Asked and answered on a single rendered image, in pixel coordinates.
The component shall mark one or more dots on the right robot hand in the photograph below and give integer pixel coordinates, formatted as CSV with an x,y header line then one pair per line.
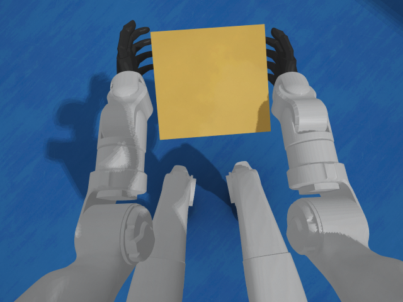
x,y
284,61

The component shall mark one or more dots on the robot left shin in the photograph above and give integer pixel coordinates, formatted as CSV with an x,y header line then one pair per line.
x,y
179,168

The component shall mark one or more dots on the carton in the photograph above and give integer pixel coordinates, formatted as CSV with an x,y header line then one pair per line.
x,y
211,81

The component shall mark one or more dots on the left robot upper arm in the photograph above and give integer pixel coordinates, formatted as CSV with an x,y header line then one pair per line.
x,y
111,239

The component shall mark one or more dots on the left robot hand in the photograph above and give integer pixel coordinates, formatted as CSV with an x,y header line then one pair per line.
x,y
126,59

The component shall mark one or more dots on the robot left forearm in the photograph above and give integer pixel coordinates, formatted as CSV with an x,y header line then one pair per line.
x,y
119,174

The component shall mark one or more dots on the right robot upper arm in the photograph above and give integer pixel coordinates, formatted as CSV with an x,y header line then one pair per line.
x,y
332,232

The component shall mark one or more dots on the robot right forearm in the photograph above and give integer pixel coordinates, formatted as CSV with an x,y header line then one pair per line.
x,y
308,140

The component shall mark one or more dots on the robot right thigh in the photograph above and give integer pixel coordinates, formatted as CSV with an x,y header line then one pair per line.
x,y
270,272

